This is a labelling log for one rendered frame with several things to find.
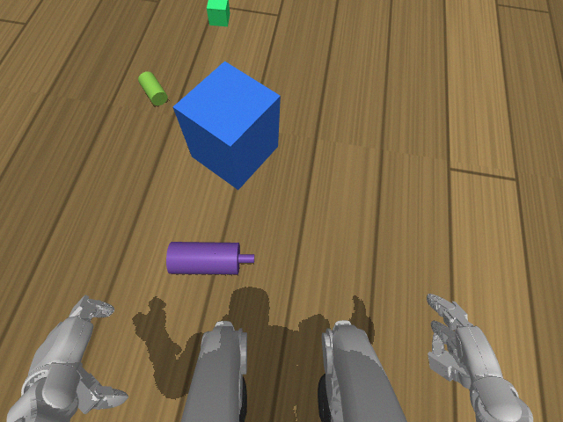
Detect right robot hand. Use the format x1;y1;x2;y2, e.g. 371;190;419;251
427;294;503;390

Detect right robot arm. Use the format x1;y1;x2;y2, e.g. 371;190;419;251
470;377;533;422

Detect left robot arm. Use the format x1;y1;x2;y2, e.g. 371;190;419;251
6;364;80;422

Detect left robot hand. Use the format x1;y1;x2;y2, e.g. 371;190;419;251
28;295;128;414

